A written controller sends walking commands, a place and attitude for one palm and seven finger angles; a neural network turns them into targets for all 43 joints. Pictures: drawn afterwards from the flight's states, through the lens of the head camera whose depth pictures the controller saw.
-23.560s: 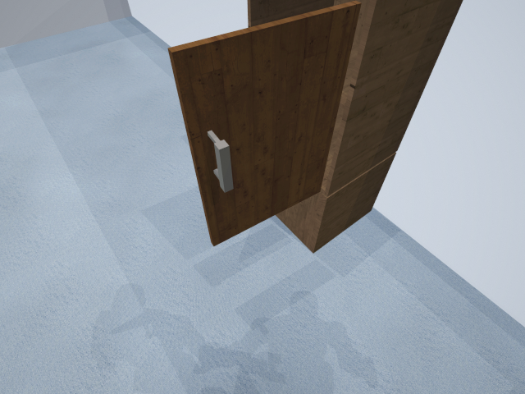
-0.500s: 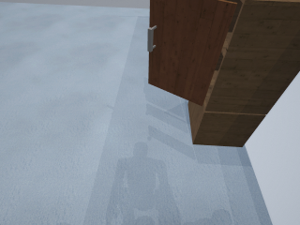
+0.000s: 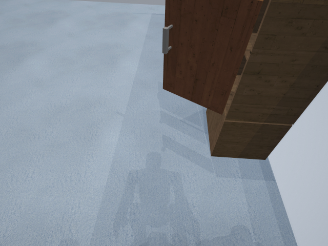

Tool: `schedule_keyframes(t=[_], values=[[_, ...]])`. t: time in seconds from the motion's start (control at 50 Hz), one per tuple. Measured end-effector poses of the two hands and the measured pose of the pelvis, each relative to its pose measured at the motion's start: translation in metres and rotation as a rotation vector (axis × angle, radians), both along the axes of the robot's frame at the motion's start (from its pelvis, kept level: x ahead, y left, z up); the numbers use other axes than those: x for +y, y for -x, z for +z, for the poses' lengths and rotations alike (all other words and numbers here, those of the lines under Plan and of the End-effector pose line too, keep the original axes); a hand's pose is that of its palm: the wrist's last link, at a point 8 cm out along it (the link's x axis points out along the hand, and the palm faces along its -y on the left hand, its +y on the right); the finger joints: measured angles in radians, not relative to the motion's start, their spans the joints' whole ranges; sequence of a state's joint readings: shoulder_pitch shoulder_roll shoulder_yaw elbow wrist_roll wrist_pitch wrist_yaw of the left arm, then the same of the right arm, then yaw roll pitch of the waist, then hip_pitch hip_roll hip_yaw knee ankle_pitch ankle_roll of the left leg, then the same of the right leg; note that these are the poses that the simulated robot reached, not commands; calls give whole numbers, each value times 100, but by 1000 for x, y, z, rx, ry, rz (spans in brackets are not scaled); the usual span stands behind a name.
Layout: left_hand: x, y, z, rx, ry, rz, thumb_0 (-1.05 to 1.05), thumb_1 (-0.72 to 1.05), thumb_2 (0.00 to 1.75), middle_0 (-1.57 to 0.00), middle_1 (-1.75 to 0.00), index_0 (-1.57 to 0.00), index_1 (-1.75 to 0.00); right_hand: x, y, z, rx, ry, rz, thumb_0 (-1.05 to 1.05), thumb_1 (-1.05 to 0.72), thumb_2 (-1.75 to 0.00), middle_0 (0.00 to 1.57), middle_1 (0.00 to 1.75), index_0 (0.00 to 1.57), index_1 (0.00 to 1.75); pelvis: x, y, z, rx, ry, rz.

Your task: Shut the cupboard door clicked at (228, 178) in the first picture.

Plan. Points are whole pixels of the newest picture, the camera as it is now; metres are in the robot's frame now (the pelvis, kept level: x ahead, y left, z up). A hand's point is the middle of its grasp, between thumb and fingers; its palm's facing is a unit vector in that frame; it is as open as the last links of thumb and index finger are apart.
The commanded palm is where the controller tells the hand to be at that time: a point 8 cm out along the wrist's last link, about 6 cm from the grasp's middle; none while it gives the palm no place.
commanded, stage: walk to a spot facing it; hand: left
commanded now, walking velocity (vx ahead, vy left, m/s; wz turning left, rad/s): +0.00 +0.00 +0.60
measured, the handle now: (167, 39) +1.03 +0.02 +0.00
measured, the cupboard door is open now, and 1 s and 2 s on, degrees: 60 60 60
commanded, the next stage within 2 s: turn to face it in 1.36 s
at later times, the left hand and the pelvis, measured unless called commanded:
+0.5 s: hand out of the picture -0.01 +0.24 -0.20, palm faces +0.29 -0.93 -0.22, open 7.4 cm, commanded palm none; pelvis -0.02 +0.02 -0.02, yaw +17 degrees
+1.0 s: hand out of the picture +0.08 +0.24 -0.15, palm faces +0.57 -0.78 -0.26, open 7.4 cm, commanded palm none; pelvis +0.12 +0.03 +0.00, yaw +37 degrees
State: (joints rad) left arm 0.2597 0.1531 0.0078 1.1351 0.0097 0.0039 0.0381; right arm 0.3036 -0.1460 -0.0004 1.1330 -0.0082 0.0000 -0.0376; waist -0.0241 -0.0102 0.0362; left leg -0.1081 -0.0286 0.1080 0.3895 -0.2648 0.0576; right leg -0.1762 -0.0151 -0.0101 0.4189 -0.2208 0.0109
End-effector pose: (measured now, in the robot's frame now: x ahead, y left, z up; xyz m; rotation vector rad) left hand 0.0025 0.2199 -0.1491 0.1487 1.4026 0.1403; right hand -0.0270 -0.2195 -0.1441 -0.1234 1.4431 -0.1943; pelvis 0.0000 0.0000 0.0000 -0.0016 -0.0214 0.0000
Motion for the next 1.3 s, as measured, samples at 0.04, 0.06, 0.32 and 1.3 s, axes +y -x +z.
schedule_keyframes(t=[0.04, 0.06, 0.32, 1.3], values=[[2, -1, -1, -7, -5, 17, 0, 91, 90, -20, -30, -20, -30, 0, -3, -1, 6, -3, 13, 0, -91, -90, 20, 30, 20, 30, 0, 1, -2, 3, -2, 15], [3, -1, -2, -12, -8, 26, 0, 91, 90, -20, -30, -20, -30, 0, -5, -2, 9, -5, 20, 0, -91, -90, 20, 30, 20, 30, 0, 2, -3, 6, -2, 24], [29, 15, -6, -91, -71, 172, 0, 91, 90, -20, -30, -20, -30, -15, -67, -7, -42, 29, 187, 1, -91, -90, 20, 30, 20, 30, -1, 16, -15, 26, 21, 179], [8, 42, -15, 208, 79, 935, 1, 91, 90, -20, -30, -20, -30, 308, -526, 6, -439, -102, 1074, 1, -92, -90, 20, 30, 19, 30, 140, -200, -35, 28, 32, 848]])
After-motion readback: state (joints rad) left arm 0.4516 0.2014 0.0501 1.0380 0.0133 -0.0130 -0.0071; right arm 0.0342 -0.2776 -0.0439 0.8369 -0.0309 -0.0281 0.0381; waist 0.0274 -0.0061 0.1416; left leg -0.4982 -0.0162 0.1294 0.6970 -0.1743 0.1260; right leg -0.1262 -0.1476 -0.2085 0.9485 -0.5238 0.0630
